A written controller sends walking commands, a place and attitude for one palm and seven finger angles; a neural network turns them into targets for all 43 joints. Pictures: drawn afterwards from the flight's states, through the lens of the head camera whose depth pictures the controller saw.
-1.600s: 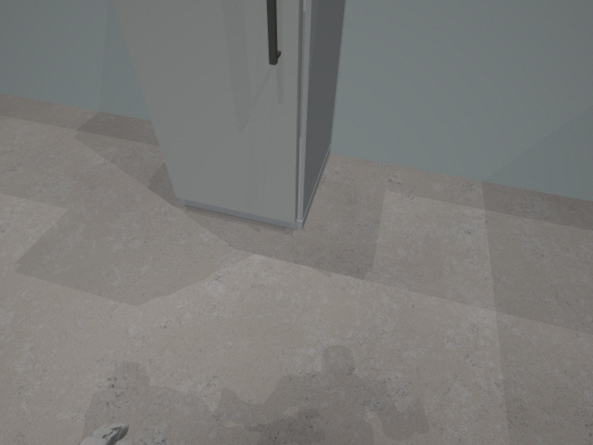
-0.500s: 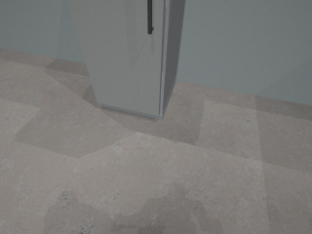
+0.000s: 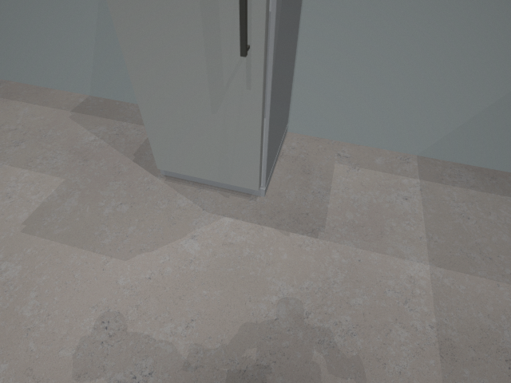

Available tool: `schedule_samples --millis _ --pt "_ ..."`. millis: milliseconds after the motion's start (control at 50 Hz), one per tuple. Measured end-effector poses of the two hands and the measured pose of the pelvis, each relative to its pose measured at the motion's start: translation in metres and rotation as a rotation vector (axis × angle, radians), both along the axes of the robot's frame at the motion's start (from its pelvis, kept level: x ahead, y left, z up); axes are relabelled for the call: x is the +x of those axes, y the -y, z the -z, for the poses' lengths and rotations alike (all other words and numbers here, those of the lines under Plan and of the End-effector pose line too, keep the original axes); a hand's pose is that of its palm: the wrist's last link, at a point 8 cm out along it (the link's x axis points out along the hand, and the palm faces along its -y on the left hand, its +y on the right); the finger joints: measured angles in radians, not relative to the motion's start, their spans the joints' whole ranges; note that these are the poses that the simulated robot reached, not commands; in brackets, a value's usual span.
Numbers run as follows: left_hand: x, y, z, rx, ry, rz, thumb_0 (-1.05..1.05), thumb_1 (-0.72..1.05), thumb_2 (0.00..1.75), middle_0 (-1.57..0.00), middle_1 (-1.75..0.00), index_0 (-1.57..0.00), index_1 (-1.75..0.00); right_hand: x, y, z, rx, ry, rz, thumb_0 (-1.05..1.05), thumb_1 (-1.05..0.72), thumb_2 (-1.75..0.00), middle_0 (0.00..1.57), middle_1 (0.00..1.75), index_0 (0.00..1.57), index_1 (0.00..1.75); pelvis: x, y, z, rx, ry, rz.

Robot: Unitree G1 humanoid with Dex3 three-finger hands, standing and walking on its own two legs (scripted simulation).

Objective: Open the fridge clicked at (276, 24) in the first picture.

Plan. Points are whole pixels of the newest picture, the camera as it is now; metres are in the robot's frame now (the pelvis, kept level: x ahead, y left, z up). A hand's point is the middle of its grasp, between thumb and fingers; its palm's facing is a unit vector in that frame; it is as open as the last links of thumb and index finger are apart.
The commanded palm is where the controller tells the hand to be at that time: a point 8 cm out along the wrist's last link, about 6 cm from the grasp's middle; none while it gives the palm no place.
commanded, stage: walk to a spot facing it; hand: right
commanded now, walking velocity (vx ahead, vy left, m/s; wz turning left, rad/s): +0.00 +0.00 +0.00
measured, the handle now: out of the picture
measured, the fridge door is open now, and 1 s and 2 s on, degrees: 0 0 0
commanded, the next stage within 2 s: none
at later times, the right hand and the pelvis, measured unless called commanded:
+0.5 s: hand out of the picture +0.05 -0.17 -0.18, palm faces -0.17 +0.94 -0.28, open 7.4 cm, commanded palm none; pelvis -0.02 +0.03 -0.03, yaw +12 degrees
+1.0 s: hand out of the picture +0.10 -0.19 -0.18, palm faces -0.35 +0.91 -0.21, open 7.4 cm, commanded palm none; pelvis -0.01 -0.01 -0.01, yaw +27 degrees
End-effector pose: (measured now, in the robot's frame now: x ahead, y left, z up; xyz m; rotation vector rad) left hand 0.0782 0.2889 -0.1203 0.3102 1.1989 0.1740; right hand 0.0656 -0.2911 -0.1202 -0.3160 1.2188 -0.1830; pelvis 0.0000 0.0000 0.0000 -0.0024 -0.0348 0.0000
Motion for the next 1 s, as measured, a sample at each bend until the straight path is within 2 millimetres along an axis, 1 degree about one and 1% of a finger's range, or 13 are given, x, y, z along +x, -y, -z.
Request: schedule_samples --millis 140,220,300,360,420,480,520,580,660,760,840,940,1000 --pt "0.001 0.000 0.001 0.003 0.005 -0.012 0.01 0.91 0.90 -0.20 -0.30 -0.20 -0.30 0.001 0.000 0.001 -0.002 -0.009 0.000 0.01 -0.91 -0.90 0.20 0.30 0.21 0.30 0.001 0.000 0.001 0.000 -0.002 -0.018" --pt "-0.006 0.007 0.006 -0.010 0.017 -0.051 0.01 0.91 0.90 -0.20 -0.30 -0.20 -0.30 -0.002 -0.008 0.008 0.010 -0.041 -0.013 0.00 -0.91 -0.90 0.20 0.30 0.20 0.30 -0.002 0.000 0.005 -0.004 -0.007 -0.056" --pt "-0.023 0.016 0.016 -0.042 0.014 -0.101 0.01 0.91 0.90 -0.20 -0.30 -0.20 -0.30 -0.005 -0.023 0.019 0.039 -0.073 -0.043 0.00 -0.91 -0.90 0.20 0.30 0.20 0.30 -0.007 -0.002 0.011 -0.016 -0.011 -0.095" --pt "-0.040 0.017 0.027 -0.073 0.008 -0.144 0.01 0.91 0.90 -0.20 -0.30 -0.20 -0.30 -0.006 -0.037 0.025 0.052 -0.091 -0.069 0.00 -0.91 -0.90 0.20 0.30 0.20 0.30 -0.013 -0.008 0.016 -0.035 -0.004 -0.140" --pt "-0.058 0.014 0.041 -0.105 0.003 -0.191 0.01 0.91 0.90 -0.20 -0.30 -0.20 -0.30 -0.006 -0.055 0.026 0.054 -0.096 -0.093 0.01 -0.91 -0.90 0.20 0.30 0.20 0.30 -0.016 -0.017 0.022 -0.040 0.005 -0.182" --pt "-0.072 0.005 0.055 -0.126 -0.011 -0.235 0.01 0.91 0.90 -0.20 -0.30 -0.20 -0.30 -0.007 -0.070 0.028 0.046 -0.075 -0.121 0.00 -0.91 -0.90 0.20 0.30 0.20 0.30 -0.021 -0.026 0.030 -0.031 0.003 -0.209" --pt "-0.081 0.002 0.053 -0.131 -0.026 -0.255 0.01 0.91 0.90 -0.20 -0.30 -0.20 -0.30 -0.010 -0.078 0.024 0.047 -0.072 -0.120 0.00 -0.91 -0.90 0.20 0.30 0.21 0.30 -0.024 -0.030 0.026 -0.026 0.002 -0.210" --pt "-0.090 -0.003 0.043 -0.130 -0.032 -0.278 0.01 0.91 0.90 -0.20 -0.30 -0.20 -0.30 -0.013 -0.087 0.017 0.057 -0.077 -0.129 0.00 -0.91 -0.90 0.20 0.30 0.21 0.30 -0.029 -0.034 0.017 -0.033 -0.011 -0.238" --pt "-0.100 -0.011 0.030 -0.110 -0.008 -0.317 0.01 0.91 0.90 -0.20 -0.30 -0.20 -0.30 -0.011 -0.094 0.011 0.068 -0.086 -0.170 0.00 -0.91 -0.90 0.20 0.30 0.21 0.30 -0.034 -0.034 0.008 -0.041 -0.031 -0.286" --pt "-0.113 -0.015 0.020 -0.076 0.018 -0.358 0.01 0.91 0.90 -0.20 -0.30 -0.20 -0.30 0.000 -0.093 0.009 0.081 -0.069 -0.214 0.00 -0.90 -0.90 0.20 0.30 0.21 0.30 -0.034 -0.028 0.005 -0.029 -0.047 -0.336" --pt "-0.117 -0.011 0.011 -0.053 0.041 -0.386 0.01 0.91 0.90 -0.20 -0.30 -0.19 -0.30 0.011 -0.085 0.011 0.094 -0.052 -0.249 0.00 -0.90 -0.90 0.20 0.30 0.21 0.30 -0.030 -0.019 0.004 -0.019 -0.057 -0.376" --pt "-0.114 0.007 -0.002 -0.022 0.089 -0.422 0.01 0.91 0.90 -0.20 -0.30 -0.19 -0.30 0.028 -0.066 0.018 0.110 -0.055 -0.292 0.00 -0.90 -0.90 0.20 0.30 0.21 0.30 -0.020 0.000 0.004 -0.009 -0.065 -0.433" --pt "-0.115 0.023 -0.007 0.008 0.129 -0.458 0.01 0.91 0.90 -0.20 -0.30 -0.19 -0.30 0.046 -0.052 0.029 0.122 -0.065 -0.324 0.01 -0.90 -0.90 0.20 0.30 0.21 0.30 -0.011 0.015 0.009 0.012 -0.067 -0.466"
